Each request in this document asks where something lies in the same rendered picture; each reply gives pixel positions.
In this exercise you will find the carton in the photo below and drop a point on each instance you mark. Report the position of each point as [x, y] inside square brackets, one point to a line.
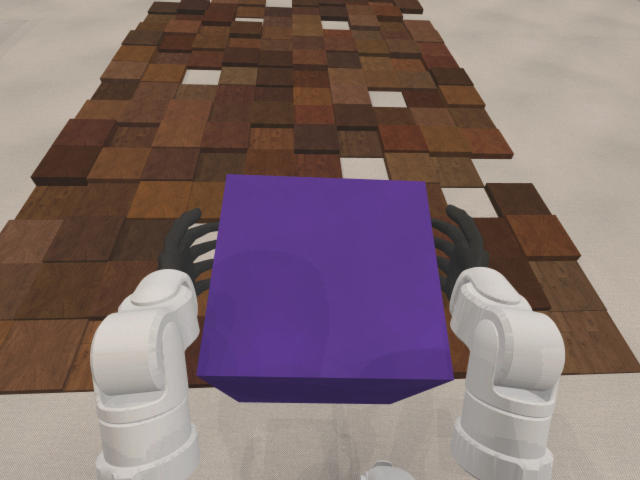
[324, 290]

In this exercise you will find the robot left forearm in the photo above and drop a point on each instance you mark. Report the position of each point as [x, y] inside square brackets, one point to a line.
[140, 382]

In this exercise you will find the right robot hand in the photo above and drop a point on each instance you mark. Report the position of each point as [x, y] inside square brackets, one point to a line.
[466, 252]

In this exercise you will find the left robot hand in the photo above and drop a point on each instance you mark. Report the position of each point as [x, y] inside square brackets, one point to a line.
[177, 253]

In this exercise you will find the robot right shin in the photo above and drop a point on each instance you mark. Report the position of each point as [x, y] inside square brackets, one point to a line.
[382, 463]

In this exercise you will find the robot right forearm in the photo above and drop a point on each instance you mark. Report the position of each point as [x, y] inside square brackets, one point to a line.
[516, 359]

